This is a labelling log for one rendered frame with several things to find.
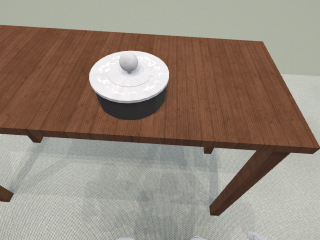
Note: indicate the pot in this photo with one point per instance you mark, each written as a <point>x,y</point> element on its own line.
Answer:
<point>132,111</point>

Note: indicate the lid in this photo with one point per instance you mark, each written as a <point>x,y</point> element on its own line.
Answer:
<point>111,82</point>

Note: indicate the knob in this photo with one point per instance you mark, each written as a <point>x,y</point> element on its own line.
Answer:
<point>128,61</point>

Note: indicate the table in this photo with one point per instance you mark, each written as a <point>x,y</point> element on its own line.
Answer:
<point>221,93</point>

